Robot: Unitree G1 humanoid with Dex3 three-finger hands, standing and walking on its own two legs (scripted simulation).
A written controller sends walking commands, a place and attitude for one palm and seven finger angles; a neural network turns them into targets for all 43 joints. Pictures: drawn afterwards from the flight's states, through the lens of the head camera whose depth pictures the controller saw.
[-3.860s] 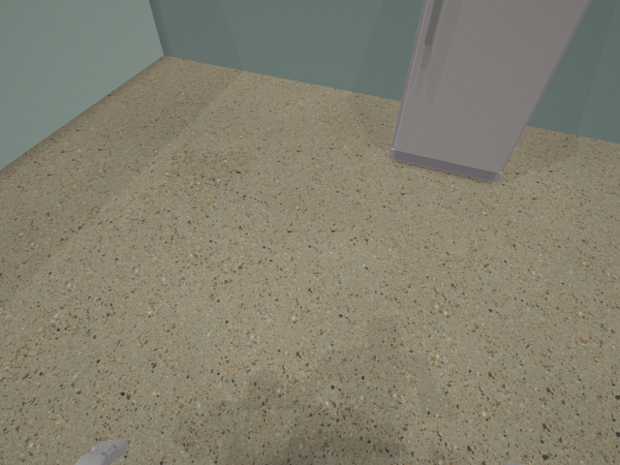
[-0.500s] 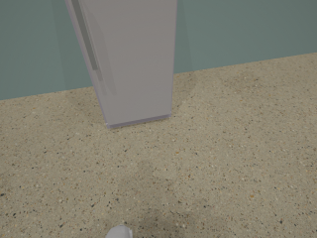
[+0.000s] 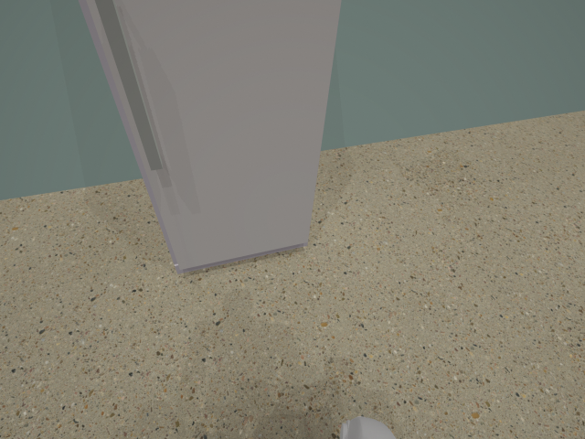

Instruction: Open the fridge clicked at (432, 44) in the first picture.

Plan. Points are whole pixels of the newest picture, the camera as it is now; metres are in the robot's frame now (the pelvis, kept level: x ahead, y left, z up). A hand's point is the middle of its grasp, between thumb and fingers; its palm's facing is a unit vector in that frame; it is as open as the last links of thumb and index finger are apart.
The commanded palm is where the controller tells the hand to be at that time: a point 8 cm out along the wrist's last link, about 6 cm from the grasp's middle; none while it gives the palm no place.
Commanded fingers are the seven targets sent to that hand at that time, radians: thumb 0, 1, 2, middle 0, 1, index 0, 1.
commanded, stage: turn to face it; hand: left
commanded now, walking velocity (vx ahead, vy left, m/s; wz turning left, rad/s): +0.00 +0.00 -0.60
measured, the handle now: (132, 82) +0.74 +0.41 +0.08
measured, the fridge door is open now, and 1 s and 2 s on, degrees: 0 0 0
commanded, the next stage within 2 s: take the last steps up to it in 1.04 s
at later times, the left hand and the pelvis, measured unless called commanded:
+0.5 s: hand (233, 396) +0.21 +0.11 -0.16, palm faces +0.08 -0.98 -0.18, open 7.3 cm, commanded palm none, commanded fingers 0.00 0.90 0.90 -0.20 -0.30 -0.20 -0.30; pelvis +0.09 -0.05 -0.01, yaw +5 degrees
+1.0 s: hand out of the picture +0.06 +0.20 -0.17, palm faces +0.33 -0.90 -0.27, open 7.4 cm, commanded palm none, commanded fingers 0.00 0.90 0.90 -0.20 -0.30 -0.20 -0.30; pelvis +0.08 -0.02 +0.00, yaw +17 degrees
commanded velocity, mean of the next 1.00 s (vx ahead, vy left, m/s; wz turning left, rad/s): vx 0.00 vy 0.00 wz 0.39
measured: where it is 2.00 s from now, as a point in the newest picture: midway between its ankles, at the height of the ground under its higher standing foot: outside the picture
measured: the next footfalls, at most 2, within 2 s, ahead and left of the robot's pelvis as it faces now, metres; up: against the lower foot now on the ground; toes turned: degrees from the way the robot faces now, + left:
right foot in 0.24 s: +0.21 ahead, -0.16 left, +0.00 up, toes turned -13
left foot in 0.66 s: +0.12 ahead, +0.09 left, +0.00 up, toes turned +20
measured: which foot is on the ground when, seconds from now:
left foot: down 0.00-0.26, up 0.28-0.64, down 0.66-1.00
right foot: up 0.00-0.22, down 0.24-0.66, up 0.68-1.00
